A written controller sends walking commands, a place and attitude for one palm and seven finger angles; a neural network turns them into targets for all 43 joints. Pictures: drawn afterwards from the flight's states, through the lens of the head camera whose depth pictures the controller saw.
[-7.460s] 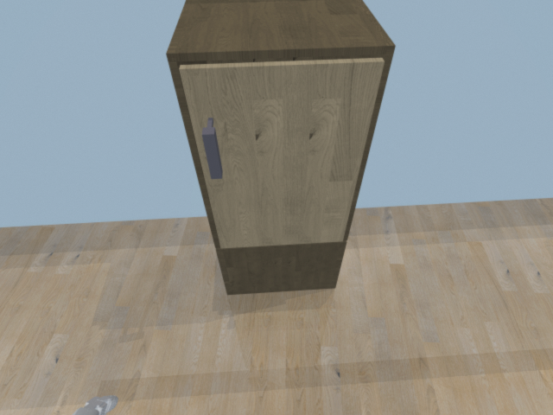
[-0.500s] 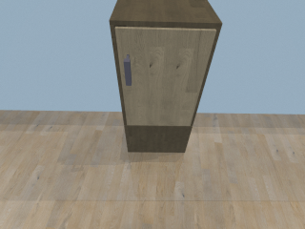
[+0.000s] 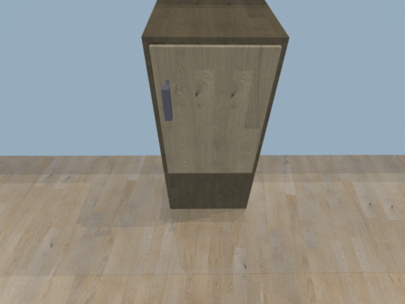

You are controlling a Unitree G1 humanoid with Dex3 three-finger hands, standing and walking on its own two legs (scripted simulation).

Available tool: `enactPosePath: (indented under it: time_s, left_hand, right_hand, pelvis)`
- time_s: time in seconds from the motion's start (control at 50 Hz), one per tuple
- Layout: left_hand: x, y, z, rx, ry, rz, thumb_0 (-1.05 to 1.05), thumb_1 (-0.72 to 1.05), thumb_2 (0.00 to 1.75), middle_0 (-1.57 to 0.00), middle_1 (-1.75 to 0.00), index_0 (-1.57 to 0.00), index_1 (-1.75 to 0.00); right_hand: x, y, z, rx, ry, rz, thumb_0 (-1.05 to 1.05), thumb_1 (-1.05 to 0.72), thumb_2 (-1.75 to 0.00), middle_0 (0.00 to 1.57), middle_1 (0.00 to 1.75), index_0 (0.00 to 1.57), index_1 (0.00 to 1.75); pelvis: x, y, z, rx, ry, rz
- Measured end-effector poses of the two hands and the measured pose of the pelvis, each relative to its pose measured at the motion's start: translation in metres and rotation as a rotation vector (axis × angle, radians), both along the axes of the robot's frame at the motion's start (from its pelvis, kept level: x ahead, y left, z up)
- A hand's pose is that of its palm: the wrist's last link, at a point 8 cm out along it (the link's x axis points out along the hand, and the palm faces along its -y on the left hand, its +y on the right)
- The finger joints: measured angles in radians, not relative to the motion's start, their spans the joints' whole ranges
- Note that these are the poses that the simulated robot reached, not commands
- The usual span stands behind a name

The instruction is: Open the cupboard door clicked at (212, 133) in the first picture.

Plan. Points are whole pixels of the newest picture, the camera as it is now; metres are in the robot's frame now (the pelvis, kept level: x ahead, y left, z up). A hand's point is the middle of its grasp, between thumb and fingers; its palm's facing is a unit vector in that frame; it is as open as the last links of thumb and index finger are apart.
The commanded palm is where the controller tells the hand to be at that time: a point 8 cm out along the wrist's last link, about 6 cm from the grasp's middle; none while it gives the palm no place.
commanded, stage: shuffle to correct the standing spot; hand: left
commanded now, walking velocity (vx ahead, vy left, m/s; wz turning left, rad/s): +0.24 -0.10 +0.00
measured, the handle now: (167, 100) +0.73 +0.16 +0.00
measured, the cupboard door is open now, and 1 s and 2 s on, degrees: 0 0 0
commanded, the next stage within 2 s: come to a stop and stand still in 0.64 s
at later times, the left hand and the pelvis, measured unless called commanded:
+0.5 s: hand out of the picture +0.11 +0.16 -0.17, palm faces -0.02 -0.99 -0.17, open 7.3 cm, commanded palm none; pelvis +0.10 -0.02 +0.00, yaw -1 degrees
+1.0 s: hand (170, 266) +0.26 +0.10 -0.19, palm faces +0.10 -0.98 -0.18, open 7.2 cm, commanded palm none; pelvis +0.23 -0.08 -0.01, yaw +3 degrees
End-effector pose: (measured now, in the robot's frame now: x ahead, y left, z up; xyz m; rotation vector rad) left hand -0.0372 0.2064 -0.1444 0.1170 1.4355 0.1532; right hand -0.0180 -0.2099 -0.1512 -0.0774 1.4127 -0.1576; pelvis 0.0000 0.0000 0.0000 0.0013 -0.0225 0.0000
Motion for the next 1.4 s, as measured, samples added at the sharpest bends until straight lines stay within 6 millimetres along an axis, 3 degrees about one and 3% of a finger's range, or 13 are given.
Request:
enactPosePath:
  time_s: [0.16,0.26,0.32,0.38,0.54,0.66,0.72,0.8,0.88,0.96,1.04,1.2,1.4]
  left_hand:
    - [-0.009,-0.009,0.001,-0.010,0.053,0.045,0.00,0.91,0.90,-0.20,-0.30,-0.20,-0.30]
    - [-0.011,-0.012,-0.011,-0.037,0.107,0.079,0.00,0.91,0.90,-0.20,-0.30,-0.20,-0.30]
    - [0.003,-0.011,-0.019,-0.059,0.137,0.060,0.00,0.91,0.90,-0.20,-0.30,-0.20,-0.30]
    - [0.039,-0.009,-0.014,-0.061,0.123,0.005,0.01,0.91,0.90,-0.20,-0.30,-0.20,-0.30]
    - [0.174,0.003,0.004,0.023,-0.067,-0.066,0.03,0.95,0.90,-0.20,-0.30,-0.20,-0.30]
    - [0.270,-0.017,0.008,0.075,-0.206,-0.101,0.02,0.94,0.90,-0.20,-0.30,-0.20,-0.30]
    - [0.298,-0.034,0.005,0.084,-0.273,-0.077,0.01,0.93,0.90,-0.20,-0.30,-0.20,-0.30]
    - [0.300,-0.057,0.005,0.056,-0.255,-0.025,0.01,0.92,0.90,-0.20,-0.30,-0.20,-0.30]
    - [0.297,-0.058,0.003,0.064,-0.202,0.009,-0.01,0.96,0.90,-0.20,-0.30,-0.21,-0.30]
    - [0.292,-0.059,-0.009,0.034,-0.147,0.026,-0.01,0.95,0.90,-0.20,-0.30,-0.21,-0.30]
    - [0.286,-0.055,-0.019,0.015,-0.104,0.059,0.00,0.93,0.90,-0.20,-0.30,-0.21,-0.30]
    - [0.274,-0.050,-0.002,0.066,-0.070,0.053,0.00,0.91,0.90,-0.20,-0.30,-0.20,-0.30]
    - [0.253,-0.075,0.005,0.136,-0.154,-0.004,0.00,0.91,0.90,-0.20,-0.30,-0.20,-0.30]
  right_hand:
    - [0.009,-0.013,-0.001,-0.012,0.020,-0.008,0.01,-0.90,-0.90,0.20,0.30,0.20,0.30]
    - [0.031,-0.017,-0.003,-0.044,0.004,0.001,0.01,-0.91,-0.90,0.20,0.30,0.20,0.30]
    - [0.047,-0.014,-0.005,-0.062,-0.028,-0.014,0.01,-0.91,-0.90,0.20,0.30,0.19,0.30]
    - [0.052,-0.009,0.000,-0.057,-0.034,-0.045,0.01,-0.91,-0.90,0.20,0.30,0.20,0.30]
    - [0.050,-0.004,0.012,0.007,0.108,-0.072,0.00,-0.90,-0.90,0.20,0.30,0.20,0.30]
    - [0.069,-0.031,-0.002,0.049,0.210,-0.082,0.01,-0.90,-0.90,0.20,0.30,0.20,0.30]
    - [0.095,-0.056,-0.014,0.045,0.228,-0.047,0.01,-0.90,-0.90,0.20,0.30,0.20,0.30]
    - [0.165,-0.089,-0.012,-0.010,0.131,0.008,0.01,-0.90,-0.90,0.20,0.30,0.20,0.30]
    - [0.245,-0.107,-0.001,-0.065,-0.025,0.053,0.01,-0.91,-0.90,0.19,0.30,0.19,0.30]
    - [0.308,-0.106,0.004,-0.093,-0.139,0.093,0.01,-0.91,-0.90,0.19,0.30,0.19,0.30]
    - [0.347,-0.095,0.011,-0.100,-0.204,0.131,0.00,-0.91,-0.90,0.19,0.30,0.19,0.30]
    - [0.371,-0.084,0.009,-0.045,-0.264,0.162,0.00,-0.90,-0.90,0.20,0.30,0.20,0.30]
    - [0.324,-0.123,-0.012,0.002,-0.269,0.103,0.01,-0.90,-0.90,0.20,0.30,0.20,0.30]
  pelvis:
    - [0.016,-0.009,-0.003,-0.004,0.026,-0.007]
    - [0.038,-0.006,-0.012,-0.029,0.022,0.006]
    - [0.053,-0.002,-0.016,-0.010,0.018,-0.011]
    - [0.069,-0.002,-0.011,0.002,0.024,-0.036]
    - [0.112,-0.024,0.002,-0.002,0.047,-0.018]
    - [0.156,-0.056,-0.011,0.010,0.045,0.011]
    - [0.174,-0.070,-0.019,-0.002,0.031,0.036]
    - [0.195,-0.078,-0.012,-0.015,0.016,0.056]
    - [0.213,-0.083,-0.007,-0.021,0.018,0.061]
    - [0.227,-0.079,-0.011,-0.034,0.008,0.050]
    - [0.236,-0.074,-0.014,-0.014,-0.004,0.042]
    - [0.225,-0.079,-0.008,-0.004,0.013,0.030]
    - [0.201,-0.108,-0.020,-0.009,-0.004,0.030]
